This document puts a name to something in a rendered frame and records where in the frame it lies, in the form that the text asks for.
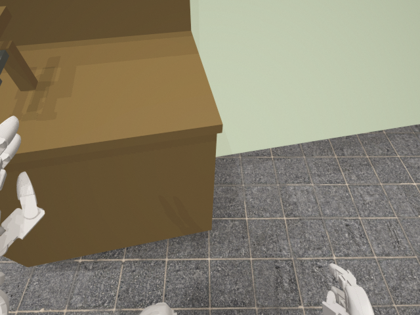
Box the robot left hand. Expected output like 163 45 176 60
0 116 45 257

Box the counter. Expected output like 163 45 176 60
0 0 223 267

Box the robot right hand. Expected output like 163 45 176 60
322 263 374 315

